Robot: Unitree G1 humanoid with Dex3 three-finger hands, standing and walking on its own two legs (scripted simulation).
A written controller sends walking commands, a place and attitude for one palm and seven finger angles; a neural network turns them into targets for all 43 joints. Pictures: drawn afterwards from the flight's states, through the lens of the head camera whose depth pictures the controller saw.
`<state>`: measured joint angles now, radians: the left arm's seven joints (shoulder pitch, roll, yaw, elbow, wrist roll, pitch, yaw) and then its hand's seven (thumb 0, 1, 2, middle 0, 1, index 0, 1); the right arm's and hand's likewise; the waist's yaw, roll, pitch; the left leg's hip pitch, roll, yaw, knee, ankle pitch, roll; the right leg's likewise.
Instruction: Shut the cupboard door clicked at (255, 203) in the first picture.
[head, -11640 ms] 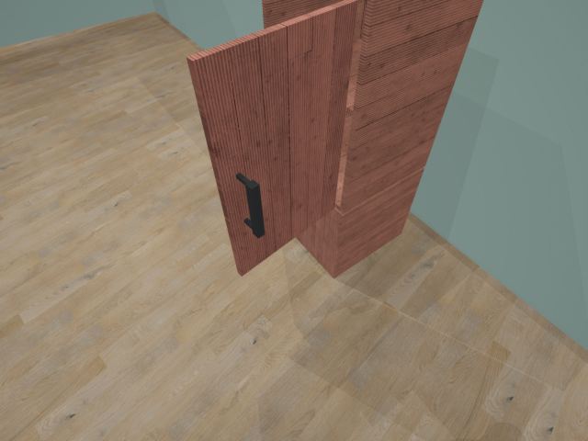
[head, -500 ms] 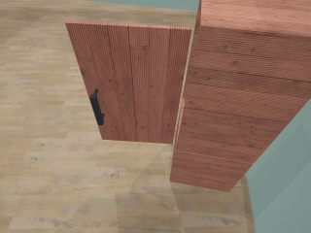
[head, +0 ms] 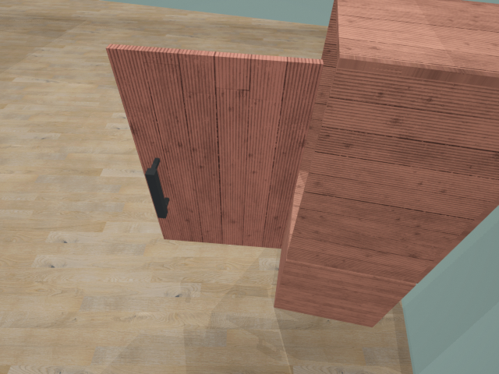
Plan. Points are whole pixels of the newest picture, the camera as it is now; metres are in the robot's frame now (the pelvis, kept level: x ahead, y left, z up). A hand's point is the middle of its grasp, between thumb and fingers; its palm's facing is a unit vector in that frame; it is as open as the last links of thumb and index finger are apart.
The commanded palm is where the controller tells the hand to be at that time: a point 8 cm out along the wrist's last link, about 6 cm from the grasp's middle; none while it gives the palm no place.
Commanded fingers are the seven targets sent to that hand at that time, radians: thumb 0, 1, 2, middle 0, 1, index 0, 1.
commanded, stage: shuffle to correct the standing spot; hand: left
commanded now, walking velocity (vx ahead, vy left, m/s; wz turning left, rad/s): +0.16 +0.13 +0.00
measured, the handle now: (159, 189) +0.52 +0.25 -0.07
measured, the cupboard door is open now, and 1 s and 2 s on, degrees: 97 97 97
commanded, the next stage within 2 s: come to a stop and stand still in 0.20 s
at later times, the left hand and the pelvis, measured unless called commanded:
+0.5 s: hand out of the picture +0.14 +0.21 -0.16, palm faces +0.05 -0.97 -0.23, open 7.2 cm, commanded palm none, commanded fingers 0.00 0.90 0.90 -0.20 -0.30 -0.20 -0.30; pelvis +0.08 +0.03 +0.00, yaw +1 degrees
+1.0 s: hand out of the picture +0.10 +0.24 -0.17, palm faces +0.03 -0.97 -0.24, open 7.4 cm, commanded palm none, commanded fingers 0.00 0.90 0.90 -0.20 -0.30 -0.20 -0.30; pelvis +0.07 +0.05 +0.00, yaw +0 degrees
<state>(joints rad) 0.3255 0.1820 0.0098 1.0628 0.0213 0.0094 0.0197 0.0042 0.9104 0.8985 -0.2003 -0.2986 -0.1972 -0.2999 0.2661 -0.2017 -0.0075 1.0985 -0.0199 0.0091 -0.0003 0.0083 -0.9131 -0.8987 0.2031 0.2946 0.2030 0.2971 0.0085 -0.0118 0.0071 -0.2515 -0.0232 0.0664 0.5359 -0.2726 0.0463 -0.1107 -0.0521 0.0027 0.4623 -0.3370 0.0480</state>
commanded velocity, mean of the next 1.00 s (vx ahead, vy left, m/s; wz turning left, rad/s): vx -0.02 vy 0.00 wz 0.00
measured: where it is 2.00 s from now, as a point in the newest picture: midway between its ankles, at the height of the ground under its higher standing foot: outside the picture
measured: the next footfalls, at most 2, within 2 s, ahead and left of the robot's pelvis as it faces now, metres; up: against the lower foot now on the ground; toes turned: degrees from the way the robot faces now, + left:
right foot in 0.34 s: +0.12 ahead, -0.10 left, +0.00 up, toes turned -9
left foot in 0.60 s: +0.11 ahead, +0.17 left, +0.00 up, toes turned +4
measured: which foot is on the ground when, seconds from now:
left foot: down 0.00-0.34, up 0.36-0.58, down 0.60-1.00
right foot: down 0.00-0.04, up 0.06-0.32, down 0.34-0.62, up 0.64-0.86, down 0.88-1.00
